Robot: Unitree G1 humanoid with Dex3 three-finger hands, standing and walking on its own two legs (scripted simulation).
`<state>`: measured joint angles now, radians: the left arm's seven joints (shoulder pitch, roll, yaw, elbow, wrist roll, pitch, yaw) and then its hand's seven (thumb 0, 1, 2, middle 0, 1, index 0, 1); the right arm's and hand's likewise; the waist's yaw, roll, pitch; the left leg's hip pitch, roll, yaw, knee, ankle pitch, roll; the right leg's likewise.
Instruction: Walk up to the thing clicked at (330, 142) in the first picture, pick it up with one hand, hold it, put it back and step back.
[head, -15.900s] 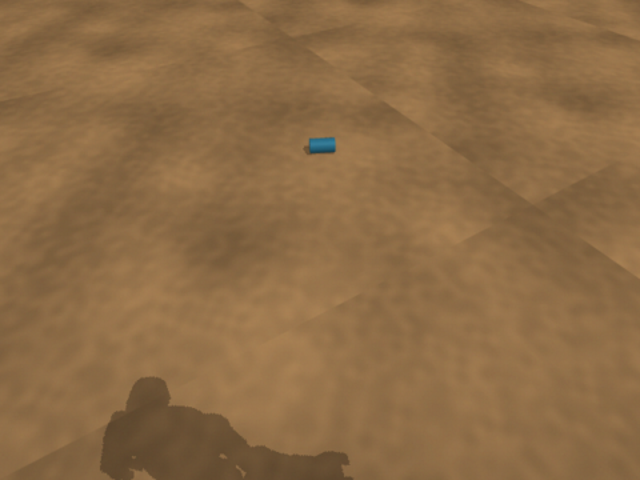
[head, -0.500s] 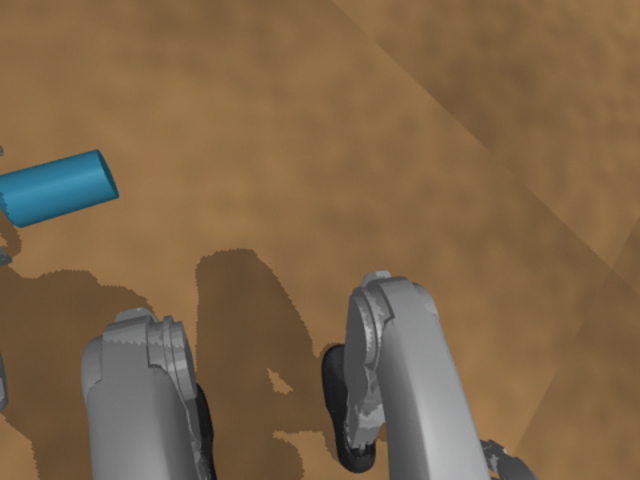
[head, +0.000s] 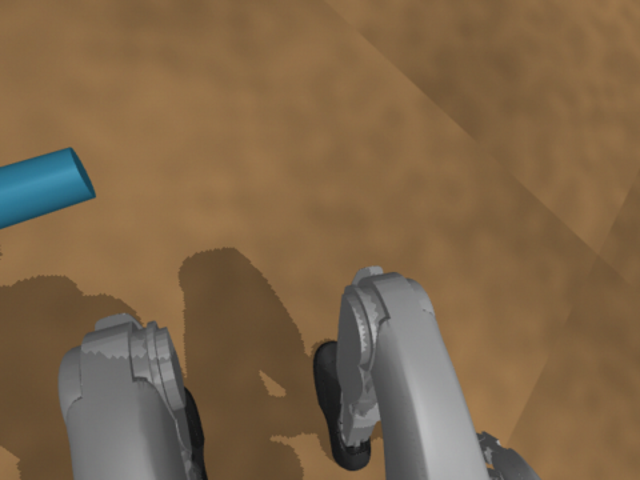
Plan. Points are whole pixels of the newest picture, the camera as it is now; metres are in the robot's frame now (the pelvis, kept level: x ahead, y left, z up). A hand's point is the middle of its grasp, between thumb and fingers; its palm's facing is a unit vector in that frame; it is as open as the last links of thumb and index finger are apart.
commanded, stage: rise first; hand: left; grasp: from above
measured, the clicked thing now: (32, 188) +0.51 +0.32 -0.28
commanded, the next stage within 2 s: approach in 1.24 s
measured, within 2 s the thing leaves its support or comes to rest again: neither
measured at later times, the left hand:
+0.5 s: hand out of the picture +0.46 +0.37 -0.17, palm faces -0.42 -0.14 -0.90, open 14.1 cm
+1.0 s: hand out of the picture +0.46 +0.37 -0.16, palm faces -0.41 -0.14 -0.90, open 14.2 cm
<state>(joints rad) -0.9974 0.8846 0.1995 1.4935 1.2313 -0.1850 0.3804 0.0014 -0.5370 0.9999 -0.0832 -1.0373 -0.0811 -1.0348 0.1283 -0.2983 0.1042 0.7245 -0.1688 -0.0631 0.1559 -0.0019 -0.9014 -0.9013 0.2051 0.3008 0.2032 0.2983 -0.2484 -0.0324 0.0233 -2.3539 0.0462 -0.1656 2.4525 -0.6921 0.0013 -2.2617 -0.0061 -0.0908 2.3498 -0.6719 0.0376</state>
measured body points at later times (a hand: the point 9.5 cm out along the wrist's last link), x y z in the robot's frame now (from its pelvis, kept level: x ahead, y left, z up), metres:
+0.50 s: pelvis +0.00 +0.00 +0.00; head +0.26 +0.09 +0.35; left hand +0.48 +0.37 -0.12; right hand +0.05 -0.27 -0.09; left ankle +0.07 +0.13 -0.29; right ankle +0.10 -0.13 -0.29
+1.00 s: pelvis +0.00 +0.00 +0.00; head +0.25 +0.09 +0.36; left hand +0.48 +0.37 -0.11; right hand +0.05 -0.27 -0.09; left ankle +0.07 +0.13 -0.29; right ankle +0.10 -0.13 -0.29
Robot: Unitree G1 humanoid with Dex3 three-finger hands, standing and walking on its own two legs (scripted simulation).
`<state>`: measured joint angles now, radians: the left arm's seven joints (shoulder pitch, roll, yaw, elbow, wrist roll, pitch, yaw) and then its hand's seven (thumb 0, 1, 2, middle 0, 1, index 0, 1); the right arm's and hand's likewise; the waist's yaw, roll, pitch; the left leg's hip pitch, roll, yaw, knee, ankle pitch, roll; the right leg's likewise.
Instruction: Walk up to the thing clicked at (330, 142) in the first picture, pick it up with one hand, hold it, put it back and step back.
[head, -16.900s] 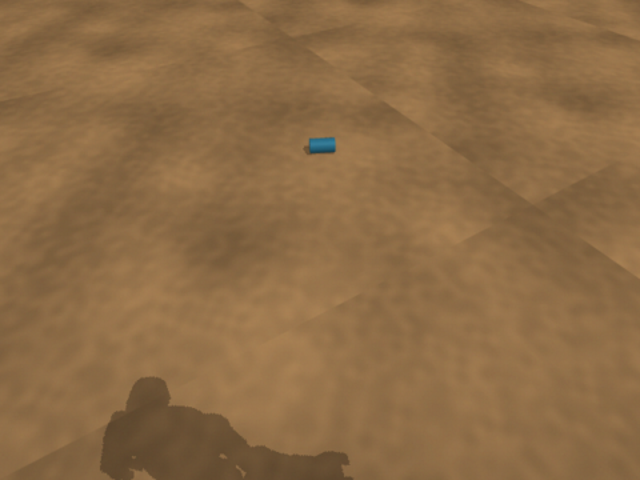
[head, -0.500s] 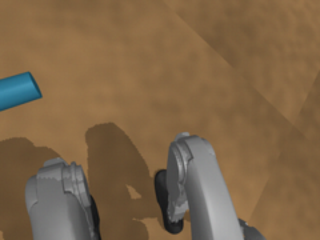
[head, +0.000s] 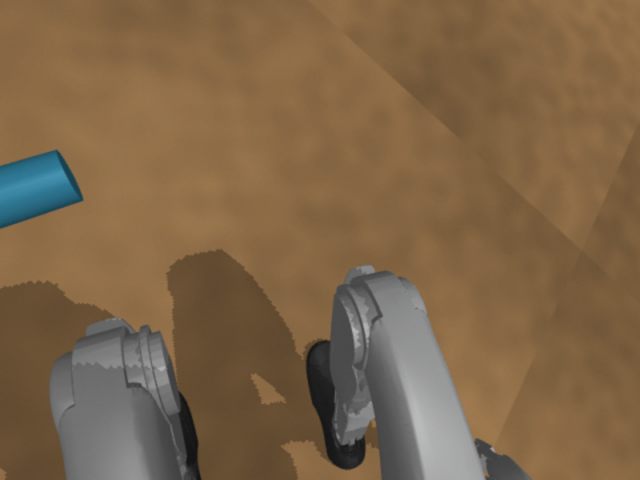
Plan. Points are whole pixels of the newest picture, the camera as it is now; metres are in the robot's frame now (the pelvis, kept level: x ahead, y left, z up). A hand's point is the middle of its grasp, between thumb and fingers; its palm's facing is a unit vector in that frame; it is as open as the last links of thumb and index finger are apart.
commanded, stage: rise first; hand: left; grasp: from above
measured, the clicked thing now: (17, 192) +0.51 +0.33 -0.28
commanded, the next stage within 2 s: approach in 0.24 s
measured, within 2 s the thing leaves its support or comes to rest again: neither
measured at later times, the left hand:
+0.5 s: hand out of the picture +0.46 +0.36 -0.15, palm faces -0.42 -0.12 -0.90, open 14.2 cm
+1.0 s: hand out of the picture +0.51 +0.32 -0.17, palm faces -0.43 -0.13 -0.89, open 14.3 cm
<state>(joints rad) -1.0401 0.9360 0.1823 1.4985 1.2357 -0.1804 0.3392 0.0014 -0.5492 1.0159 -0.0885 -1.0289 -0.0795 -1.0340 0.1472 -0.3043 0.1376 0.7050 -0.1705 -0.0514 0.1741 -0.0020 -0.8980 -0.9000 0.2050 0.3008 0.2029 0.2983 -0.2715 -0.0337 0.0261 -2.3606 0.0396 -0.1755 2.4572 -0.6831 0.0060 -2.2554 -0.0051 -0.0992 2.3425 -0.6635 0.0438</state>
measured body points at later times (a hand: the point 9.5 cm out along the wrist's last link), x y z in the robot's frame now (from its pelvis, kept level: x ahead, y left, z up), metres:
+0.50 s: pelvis +0.00 +0.00 +0.00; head +0.25 +0.09 +0.37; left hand +0.48 +0.36 -0.10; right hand +0.05 -0.27 -0.09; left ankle +0.07 +0.13 -0.29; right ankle +0.11 -0.13 -0.28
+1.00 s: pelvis +0.00 +0.00 +0.00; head +0.27 +0.06 +0.35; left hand +0.52 +0.33 -0.11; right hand +0.00 -0.26 -0.08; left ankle +0.07 +0.13 -0.29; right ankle +0.11 -0.13 -0.29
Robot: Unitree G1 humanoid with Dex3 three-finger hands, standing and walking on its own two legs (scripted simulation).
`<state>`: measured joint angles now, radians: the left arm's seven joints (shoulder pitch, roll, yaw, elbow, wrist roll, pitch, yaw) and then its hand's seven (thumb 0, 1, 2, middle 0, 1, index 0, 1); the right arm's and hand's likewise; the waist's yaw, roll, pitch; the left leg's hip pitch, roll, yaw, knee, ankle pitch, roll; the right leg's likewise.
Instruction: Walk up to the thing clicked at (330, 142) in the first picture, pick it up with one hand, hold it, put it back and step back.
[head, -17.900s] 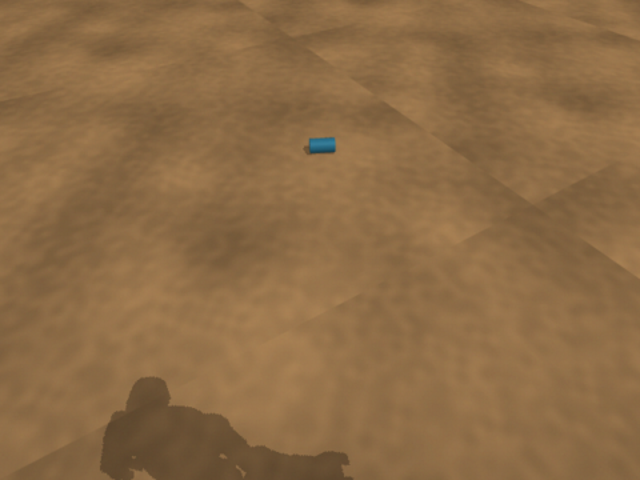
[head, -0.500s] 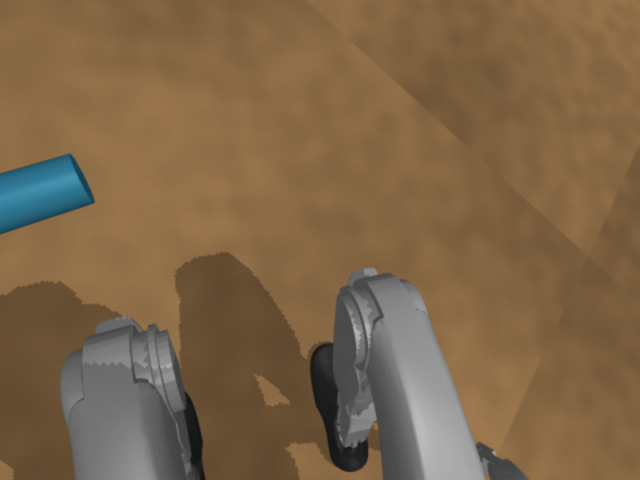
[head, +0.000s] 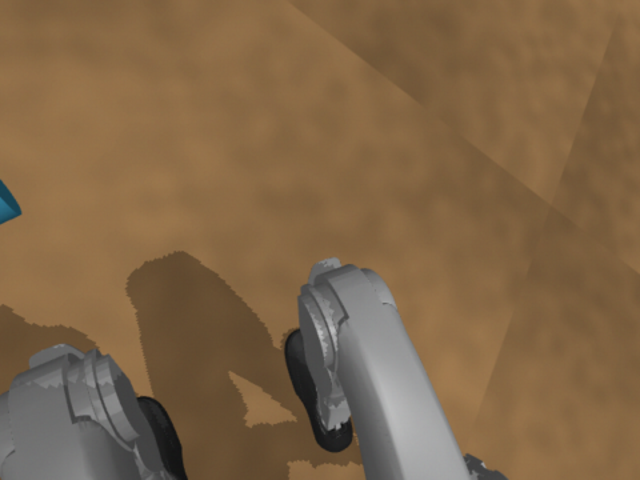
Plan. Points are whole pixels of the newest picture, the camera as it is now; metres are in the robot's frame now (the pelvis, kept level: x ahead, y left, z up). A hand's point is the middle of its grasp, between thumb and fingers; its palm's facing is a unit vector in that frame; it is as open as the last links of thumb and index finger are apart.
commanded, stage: approach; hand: left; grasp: from above
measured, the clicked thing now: out of the picture +0.50 +0.34 -0.28
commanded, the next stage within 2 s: close in in 0.06 s
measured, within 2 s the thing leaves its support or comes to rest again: neither
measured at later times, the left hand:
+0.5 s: hand out of the picture +0.48 +0.33 -0.20, palm faces -0.45 -0.15 -0.88, open 14.4 cm
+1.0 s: hand out of the picture +0.49 +0.34 -0.24, palm faces -0.43 -0.19 -0.88, open 14.3 cm
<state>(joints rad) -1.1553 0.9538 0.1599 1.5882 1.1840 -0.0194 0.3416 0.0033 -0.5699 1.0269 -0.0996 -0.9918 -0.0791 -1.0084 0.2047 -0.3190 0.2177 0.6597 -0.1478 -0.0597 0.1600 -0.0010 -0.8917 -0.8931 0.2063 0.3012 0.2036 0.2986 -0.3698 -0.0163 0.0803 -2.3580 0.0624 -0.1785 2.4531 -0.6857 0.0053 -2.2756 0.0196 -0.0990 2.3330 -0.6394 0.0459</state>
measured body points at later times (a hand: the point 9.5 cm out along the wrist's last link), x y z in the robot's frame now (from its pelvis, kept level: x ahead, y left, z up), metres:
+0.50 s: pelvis +0.00 +0.01 +0.00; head +0.27 +0.11 +0.34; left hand +0.50 +0.34 -0.15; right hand +0.07 -0.26 -0.07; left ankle +0.07 +0.13 -0.29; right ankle +0.11 -0.12 -0.29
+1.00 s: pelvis +0.01 +0.01 -0.01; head +0.29 +0.11 +0.32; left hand +0.51 +0.34 -0.19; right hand +0.02 -0.25 -0.07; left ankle +0.07 +0.13 -0.29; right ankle +0.11 -0.12 -0.29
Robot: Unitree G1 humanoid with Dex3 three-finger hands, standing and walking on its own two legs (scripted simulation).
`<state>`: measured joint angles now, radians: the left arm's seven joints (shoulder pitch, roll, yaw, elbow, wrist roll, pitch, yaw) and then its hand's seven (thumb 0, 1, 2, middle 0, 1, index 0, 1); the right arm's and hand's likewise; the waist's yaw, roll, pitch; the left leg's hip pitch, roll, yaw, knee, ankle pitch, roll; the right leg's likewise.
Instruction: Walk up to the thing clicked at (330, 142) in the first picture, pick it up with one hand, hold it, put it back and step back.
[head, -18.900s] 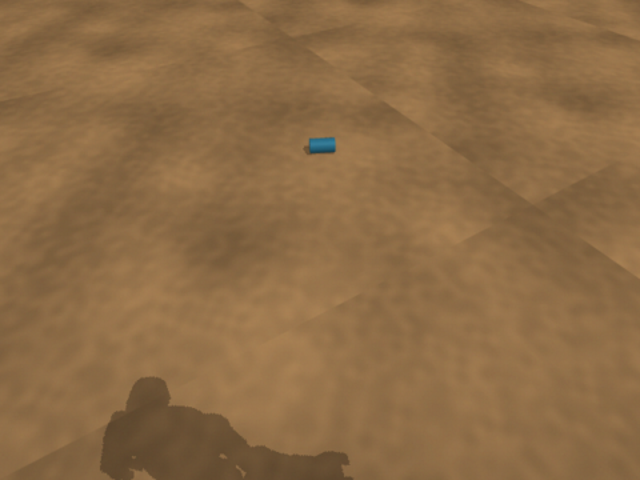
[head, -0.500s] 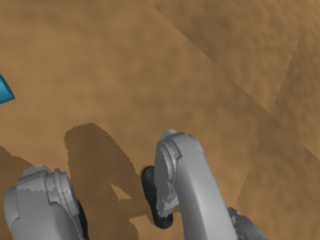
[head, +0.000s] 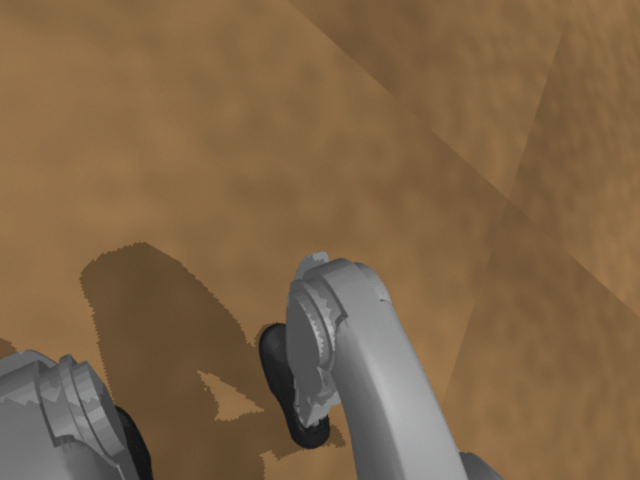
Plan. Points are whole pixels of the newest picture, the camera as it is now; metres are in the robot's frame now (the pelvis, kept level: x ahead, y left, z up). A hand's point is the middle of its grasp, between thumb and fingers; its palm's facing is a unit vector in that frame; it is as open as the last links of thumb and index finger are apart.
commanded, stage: rest palm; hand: left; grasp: from above
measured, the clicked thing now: out of the picture +0.48 +0.36 -0.27
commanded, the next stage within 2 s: close in 0.82 s
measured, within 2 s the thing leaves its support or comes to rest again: neither
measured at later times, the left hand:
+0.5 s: hand out of the picture +0.47 +0.34 -0.24, palm faces -0.40 -0.19 -0.90, open 14.1 cm
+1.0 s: hand out of the picture +0.46 +0.34 -0.25, palm faces -0.42 -0.21 -0.88, open 13.4 cm
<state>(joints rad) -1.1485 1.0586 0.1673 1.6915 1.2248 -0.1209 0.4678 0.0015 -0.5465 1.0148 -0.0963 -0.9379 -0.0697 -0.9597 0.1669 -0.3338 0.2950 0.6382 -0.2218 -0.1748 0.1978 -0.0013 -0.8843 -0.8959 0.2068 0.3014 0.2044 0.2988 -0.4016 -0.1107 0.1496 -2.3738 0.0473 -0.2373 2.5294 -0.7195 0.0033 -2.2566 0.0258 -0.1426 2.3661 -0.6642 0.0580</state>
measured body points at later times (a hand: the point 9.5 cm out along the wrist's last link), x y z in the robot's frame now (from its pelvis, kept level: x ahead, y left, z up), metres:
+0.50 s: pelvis +0.00 +0.00 +0.00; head +0.28 +0.13 +0.32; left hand +0.48 +0.35 -0.19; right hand +0.05 -0.25 -0.05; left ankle +0.06 +0.13 -0.27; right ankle +0.11 -0.12 -0.27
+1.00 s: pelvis -0.01 +0.00 +0.00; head +0.29 +0.13 +0.31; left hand +0.48 +0.35 -0.20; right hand +0.04 -0.25 -0.05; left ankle +0.06 +0.13 -0.27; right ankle +0.11 -0.12 -0.27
